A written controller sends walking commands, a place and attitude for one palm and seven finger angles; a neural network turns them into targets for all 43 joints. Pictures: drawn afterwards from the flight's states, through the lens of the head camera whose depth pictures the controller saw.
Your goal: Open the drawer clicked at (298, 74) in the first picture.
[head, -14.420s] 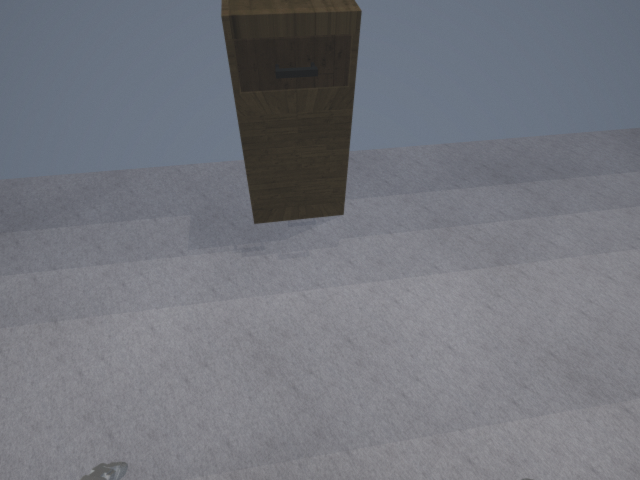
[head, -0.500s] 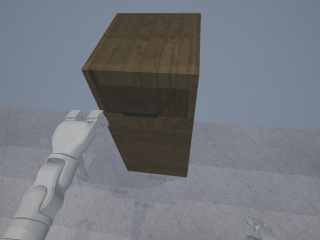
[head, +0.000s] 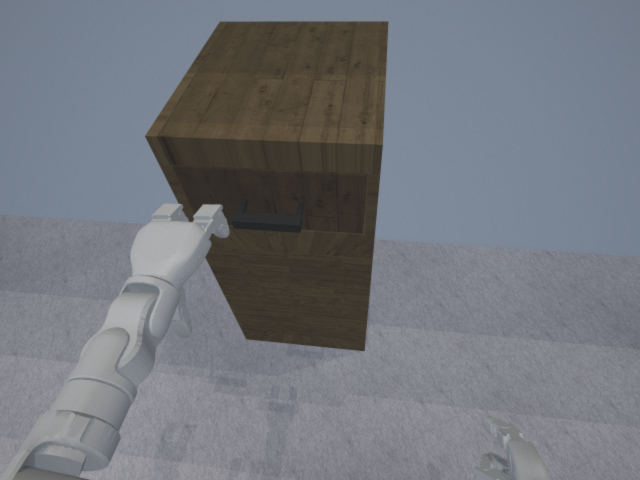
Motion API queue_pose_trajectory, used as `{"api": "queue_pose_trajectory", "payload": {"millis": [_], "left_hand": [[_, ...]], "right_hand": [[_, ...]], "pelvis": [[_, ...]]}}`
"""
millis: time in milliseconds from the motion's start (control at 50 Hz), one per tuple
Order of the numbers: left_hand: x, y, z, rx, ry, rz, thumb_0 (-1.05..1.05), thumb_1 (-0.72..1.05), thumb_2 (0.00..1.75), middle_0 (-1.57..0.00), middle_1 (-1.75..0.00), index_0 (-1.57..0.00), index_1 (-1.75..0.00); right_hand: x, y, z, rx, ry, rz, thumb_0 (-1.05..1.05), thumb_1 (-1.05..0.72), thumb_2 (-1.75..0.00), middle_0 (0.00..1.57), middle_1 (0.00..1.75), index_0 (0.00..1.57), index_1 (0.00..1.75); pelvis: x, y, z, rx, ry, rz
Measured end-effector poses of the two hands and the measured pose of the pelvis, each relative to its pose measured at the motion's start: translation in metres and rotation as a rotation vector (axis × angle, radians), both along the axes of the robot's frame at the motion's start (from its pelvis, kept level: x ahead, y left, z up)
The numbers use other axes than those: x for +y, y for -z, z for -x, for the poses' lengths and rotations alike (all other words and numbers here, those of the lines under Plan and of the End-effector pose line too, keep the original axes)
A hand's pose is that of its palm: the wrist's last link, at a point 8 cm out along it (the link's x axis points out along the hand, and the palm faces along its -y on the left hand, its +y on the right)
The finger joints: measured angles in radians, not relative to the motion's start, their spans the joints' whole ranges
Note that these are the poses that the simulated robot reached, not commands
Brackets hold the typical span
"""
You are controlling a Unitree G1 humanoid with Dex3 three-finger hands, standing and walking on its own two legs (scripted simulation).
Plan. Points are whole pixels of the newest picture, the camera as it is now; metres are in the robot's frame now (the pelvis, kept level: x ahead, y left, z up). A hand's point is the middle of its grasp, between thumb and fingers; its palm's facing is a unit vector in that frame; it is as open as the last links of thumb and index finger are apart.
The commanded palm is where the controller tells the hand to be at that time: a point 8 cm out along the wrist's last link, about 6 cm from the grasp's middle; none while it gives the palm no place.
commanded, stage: move the hooked fingers above the handle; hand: left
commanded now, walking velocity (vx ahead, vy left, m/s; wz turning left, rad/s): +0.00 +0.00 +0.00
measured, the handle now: (269, 214) +0.56 +0.17 -0.07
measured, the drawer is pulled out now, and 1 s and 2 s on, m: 0.00 0.00 0.00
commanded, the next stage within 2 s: lower the fingers behind the handle in 1.98 s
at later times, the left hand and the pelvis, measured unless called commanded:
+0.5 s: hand (226, 240) +0.43 +0.20 +0.02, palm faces -0.02 -0.01 -1.00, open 13.8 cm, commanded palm +0.41 +0.21 +0.08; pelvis +0.00 +0.00 -0.01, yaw -1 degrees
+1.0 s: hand (255, 217) +0.50 +0.17 -0.01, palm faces -0.04 +0.00 -1.00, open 13.8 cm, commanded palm +0.49 +0.18 +0.05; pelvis +0.00 +0.01 -0.03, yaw -1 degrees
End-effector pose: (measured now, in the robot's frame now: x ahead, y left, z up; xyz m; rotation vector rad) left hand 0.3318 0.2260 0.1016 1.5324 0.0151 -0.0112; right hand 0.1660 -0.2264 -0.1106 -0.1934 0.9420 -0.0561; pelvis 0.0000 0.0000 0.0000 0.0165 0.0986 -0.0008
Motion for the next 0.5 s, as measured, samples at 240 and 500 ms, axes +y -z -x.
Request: {"api": "queue_pose_trajectory", "payload": {"millis": [240,500], "left_hand": [[-0.015,0.011,-0.039,0.007,0.037,0.001,0.00,-0.49,0.30,-0.32,-1.20,-0.32,-1.20],[-0.025,0.026,-0.075,0.005,0.039,-0.024,0.00,-0.49,0.30,-0.32,-1.20,-0.32,-1.20]], "right_hand": [[-0.027,0.017,0.053,0.136,0.108,0.035,0.01,-0.91,-0.90,0.20,0.30,0.20,0.30],[-0.031,0.027,0.091,0.225,0.172,0.045,0.01,-0.91,-0.90,0.20,0.30,0.20,0.30]], "pelvis": [[0.001,0.005,-0.004,0.054,0.014,-0.001],[0.004,0.010,-0.002,0.104,0.013,-0.001]]}}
